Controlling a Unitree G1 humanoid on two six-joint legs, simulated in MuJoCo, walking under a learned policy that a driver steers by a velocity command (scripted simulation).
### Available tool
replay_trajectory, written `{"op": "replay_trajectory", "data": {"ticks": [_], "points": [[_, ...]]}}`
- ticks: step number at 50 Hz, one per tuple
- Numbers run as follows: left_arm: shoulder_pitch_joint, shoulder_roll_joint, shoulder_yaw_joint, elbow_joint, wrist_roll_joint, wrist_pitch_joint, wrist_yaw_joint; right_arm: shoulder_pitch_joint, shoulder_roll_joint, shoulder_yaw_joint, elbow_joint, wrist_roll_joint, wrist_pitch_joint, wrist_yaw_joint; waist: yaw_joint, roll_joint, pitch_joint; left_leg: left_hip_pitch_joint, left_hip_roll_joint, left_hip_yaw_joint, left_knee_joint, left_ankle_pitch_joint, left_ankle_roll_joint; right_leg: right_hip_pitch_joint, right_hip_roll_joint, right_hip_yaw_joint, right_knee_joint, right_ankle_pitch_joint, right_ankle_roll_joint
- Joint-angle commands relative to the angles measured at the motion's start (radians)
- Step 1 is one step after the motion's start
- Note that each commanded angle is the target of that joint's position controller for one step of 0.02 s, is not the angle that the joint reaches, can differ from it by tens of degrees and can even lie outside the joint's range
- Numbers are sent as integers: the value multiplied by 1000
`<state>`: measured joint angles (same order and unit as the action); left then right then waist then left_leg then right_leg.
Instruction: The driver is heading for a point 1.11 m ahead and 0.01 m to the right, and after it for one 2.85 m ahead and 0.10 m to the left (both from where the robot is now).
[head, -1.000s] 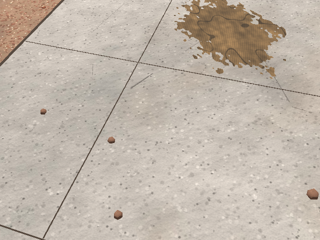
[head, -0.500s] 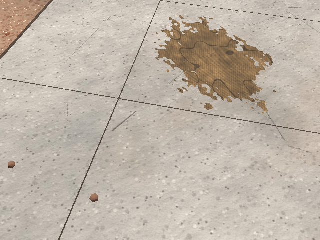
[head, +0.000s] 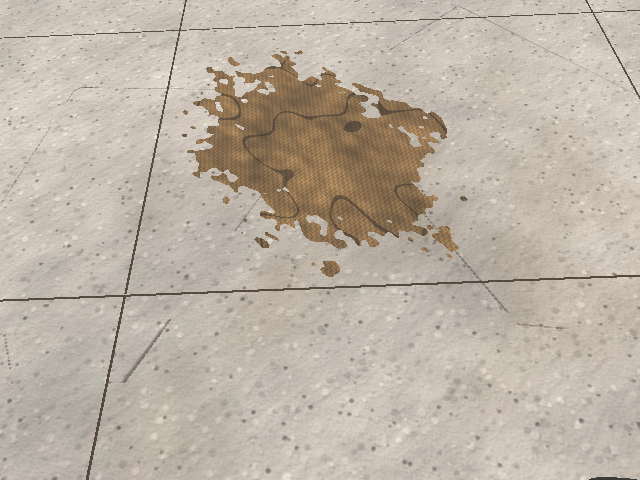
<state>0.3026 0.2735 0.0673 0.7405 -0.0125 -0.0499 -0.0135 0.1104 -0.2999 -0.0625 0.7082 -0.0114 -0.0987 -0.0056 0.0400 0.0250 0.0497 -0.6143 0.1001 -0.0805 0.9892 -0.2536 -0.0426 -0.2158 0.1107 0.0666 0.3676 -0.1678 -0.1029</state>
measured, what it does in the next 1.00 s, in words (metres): walks ahead: left foot, then right foot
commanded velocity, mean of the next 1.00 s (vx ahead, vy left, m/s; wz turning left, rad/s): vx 0.50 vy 0.00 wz -0.22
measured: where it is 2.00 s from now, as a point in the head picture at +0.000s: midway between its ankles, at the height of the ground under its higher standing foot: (370, 229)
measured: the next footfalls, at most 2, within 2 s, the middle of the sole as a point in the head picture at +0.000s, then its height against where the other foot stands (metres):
left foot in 0.24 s outside the picture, level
right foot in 0.74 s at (443, 451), level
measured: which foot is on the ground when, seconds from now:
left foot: up 0.00-0.22, down 0.24-0.74, up 0.76-1.00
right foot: down 0.00-0.24, up 0.26-0.72, down 0.74-1.00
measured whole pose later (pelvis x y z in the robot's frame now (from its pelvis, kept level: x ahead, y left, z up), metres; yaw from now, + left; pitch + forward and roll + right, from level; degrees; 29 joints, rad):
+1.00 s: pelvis +0.52 -0.08 +0.00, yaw -10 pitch +1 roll -1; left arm 0.32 0.26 0.06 0.80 0.02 -0.09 -0.01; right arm 0.20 -0.31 -0.06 0.82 0.02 -0.04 0.01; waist 0.04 0.05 0.01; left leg -0.67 0.10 -0.08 1.01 -0.15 -0.01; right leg -0.10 0.04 -0.12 0.27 -0.19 -0.05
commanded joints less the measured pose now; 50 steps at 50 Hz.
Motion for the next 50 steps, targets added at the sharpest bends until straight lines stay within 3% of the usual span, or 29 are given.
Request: {"op": "replay_trajectory", "data": {"ticks": [1, 3, 7, 9, 11, 12, 13, 14, 15, 16, 17, 18, 20, 23, 26, 30, 33, 34, 35, 36, 37, 38, 39, 40, 41, 42, 43, 45, 50], "points": [[-31, 176, 46, -75, -6, -14, 23, -37, -47, -8, -64, -5, 1, -1, -18, -77, -50, 37, -34, 34, -206, 184, -35, -37, -202, 178, -140, 243, -155], [-4, 178, 47, -68, -9, -5, 28, -107, -35, 0, -78, 3, -4, 7, 15, -101, -47, 95, -71, 41, -351, 303, -38, -59, -180, 171, -127, 158, -125], [51, 172, 48, -48, -17, 6, 33, -164, -76, -11, -100, 21, -19, 24, 33, -118, -48, 137, -95, 2, -475, 313, -19, 20, -224, 277, -54, 55, -103], [43, 171, 50, -50, -13, 11, 36, -133, -103, -23, -95, 23, -29, 29, 8, -142, -51, 168, -93, -11, -498, 235, 10, 68, -250, 337, 6, 57, -87], [19, 143, 43, -61, -8, 14, 35, 2, -130, -42, -59, 18, -39, 23, -68, -152, -100, 352, -95, 15, -551, 203, 56, 54, -208, 334, 128, 124, -50], [18, 87, 21, -76, 1, 11, 29, 130, -172, -56, -45, -1, -44, 16, -127, -87, -219, 581, 24, -88, -533, 158, 113, -28, -151, 271, 356, 70, -15], [145, 20, 1, -103, -18, 4, 30, 248, -263, -78, -20, -20, -34, 13, -97, 197, -369, 939, 259, -505, -598, -55, 268, -359, -1, 126, 702, -268, 62], [172, 85, 3, -93, -29, -1, 32, 265, -207, -67, -4, 6, -28, 24, -96, 278, -359, 958, 321, -751, -689, -308, 307, -530, -49, 123, 877, -421, 78], [97, 155, 21, -83, -28, 1, 32, 219, -131, -47, -13, 13, -24, 23, -118, 158, -220, 841, 276, -628, -715, -352, 268, -572, -92, 132, 937, -330, 83], [25, 159, 23, -93, -15, 4, 33, 176, -103, -36, -15, 7, -16, 22, -114, 80, -139, 724, 230, -482, -715, -241, 237, -554, -123, 91, 933, -257, 86], [-27, 146, 23, -109, -2, 0, 31, 144, -82, -27, -7, 2, -11, 23, -102, 51, -73, 616, 188, -380, -733, -113, 233, -536, -145, 83, 884, -210, 87], [-39, 131, 24, -114, -2, -1, 25, 129, -65, -19, 0, -4, -12, 22, -79, 66, -51, 552, 156, -306, -753, -24, 227, -497, -170, 83, 838, -176, 83], [-22, 93, 16, -111, -9, 1, 17, 130, -57, -16, 17, 1, -17, 22, -57, 90, -52, 505, 126, -223, -788, 72, 237, -446, -185, 59, 761, -159, 84], [-85, 59, 0, -135, 5, 1, 13, 149, -103, -27, 46, 16, -21, 21, -58, 63, -36, 497, 139, -152, -832, 188, 271, -468, -205, 23, 603, -95, 99], [-170, 39, -15, -150, 5, -12, 1, 165, -133, -31, 67, 23, -10, 16, -85, 48, -29, 495, 115, -61, -848, 252, 256, -429, -209, -15, 413, 62, 106], [-285, 44, -18, -176, -6, -22, -13, 239, -156, -31, 108, 35, 6, 16, -127, 51, -11, 520, 115, -8, -830, 274, 232, -354, -175, -56, 248, 162, 104], [-325, 65, -12, -197, -9, -26, -23, 265, -170, -34, 137, 42, 22, 15, -117, 64, 4, 594, 156, -18, -790, 324, 213, -336, -160, -60, 180, 102, 70], [-306, 77, -7, -194, -8, -27, -25, 262, -179, -36, 142, 43, 28, 12, -96, 69, -6, 611, 162, -13, -756, 390, 203, -293, -148, -70, 158, 78, 55], [-240, 96, 5, -176, -2, -28, -23, 245, -187, -36, 143, 46, 34, 9, -48, 67, -42, 608, 146, 16, -676, 529, 185, -184, -124, -93, 118, 82, 34], [-112, 135, 28, -134, 4, -26, -17, 247, -172, -29, 145, 45, 36, 7, 13, 49, -124, 570, 102, 59, -521, 646, 161, 9, -100, -111, 97, 92, 6], [62, 194, 51, -97, 11, -21, -5, 237, -131, -10, 125, 26, 33, 4, 89, -7, -250, 406, 57, 99, -269, 500, 122, 286, -217, 15, 133, 108, -46], [137, 302, 70, -86, 22, -14, 2, 333, -14, 30, 93, 10, 14, 10, 54, -268, -375, 4, -108, 127, 123, -79, 50, 624, -488, 468, 70, -3, -204], [158, 215, 51, -81, 13, -12, 1, 308, -82, 15, 113, 32, -3, 15, 87, -237, -418, -116, -110, -18, 273, -323, 54, 612, -522, 639, -36, -133, -232], [93, 173, 33, -80, 11, -17, 1, 226, -145, -6, 87, 59, -10, 19, 78, -180, -253, -186, -60, -28, 307, -257, 67, 486, -487, 485, -55, -125, -184], [31, 139, 22, -83, 12, -21, 0, 177, -137, -5, 78, 59, -9, 17, 48, -135, -176, -164, -15, -6, 267, -168, 69, 360, -438, 353, -77, -73, -150], [-22, 106, 12, -80, 15, -26, -4, 155, -124, -7, 78, 45, -2, 15, 19, -113, -110, -134, 10, -2, 210, -107, 62, 247, -398, 264, -117, -18, -130], [-58, 84, 7, -78, 21, -35, -6, 173, -114, -11, 86, 39, 12, 13, -16, -134, -85, -72, 33, -14, 173, -57, 56, 166, -371, 195, -153, 31, -111], [-82, 83, 13, -61, 24, -55, -7, 206, -67, -5, 100, 40, 40, 11, -49, -126, -66, -11, 35, -16, 149, -5, 41, 80, -361, 110, -210, 107, -111], [-64, 115, 26, -9, 31, -67, 9, 110, -43, -4, 64, 33, 53, 16, -42, -81, -17, -81, 21, -37, -58, 226, 24, 90, -346, -73, -252, 235, -91]]}}
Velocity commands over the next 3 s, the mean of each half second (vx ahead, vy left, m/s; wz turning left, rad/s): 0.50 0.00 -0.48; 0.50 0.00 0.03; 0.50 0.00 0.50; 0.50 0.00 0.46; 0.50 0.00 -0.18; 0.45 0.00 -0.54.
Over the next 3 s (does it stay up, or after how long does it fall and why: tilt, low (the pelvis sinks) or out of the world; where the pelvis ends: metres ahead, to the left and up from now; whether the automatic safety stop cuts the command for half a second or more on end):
stays up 1.58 0.05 0.00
